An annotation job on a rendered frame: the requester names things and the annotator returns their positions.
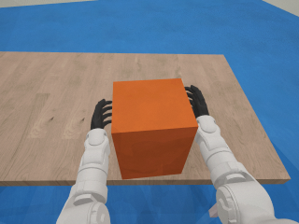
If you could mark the robot right upper arm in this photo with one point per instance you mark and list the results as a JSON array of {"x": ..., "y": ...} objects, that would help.
[{"x": 246, "y": 203}]

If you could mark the carton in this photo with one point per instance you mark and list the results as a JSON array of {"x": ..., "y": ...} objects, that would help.
[{"x": 152, "y": 127}]

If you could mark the robot right forearm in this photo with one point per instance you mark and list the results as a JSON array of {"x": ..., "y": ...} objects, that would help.
[{"x": 218, "y": 157}]

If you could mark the robot left hand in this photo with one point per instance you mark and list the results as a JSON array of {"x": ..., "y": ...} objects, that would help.
[{"x": 97, "y": 121}]

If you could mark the robot left upper arm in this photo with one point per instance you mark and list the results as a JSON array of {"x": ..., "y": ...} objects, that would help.
[{"x": 88, "y": 213}]

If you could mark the table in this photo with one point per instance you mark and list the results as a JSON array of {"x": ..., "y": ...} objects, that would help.
[{"x": 47, "y": 101}]

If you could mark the robot right hand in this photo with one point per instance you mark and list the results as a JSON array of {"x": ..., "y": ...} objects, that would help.
[{"x": 198, "y": 101}]

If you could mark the robot left forearm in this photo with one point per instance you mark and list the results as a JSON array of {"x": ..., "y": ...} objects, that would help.
[{"x": 91, "y": 183}]

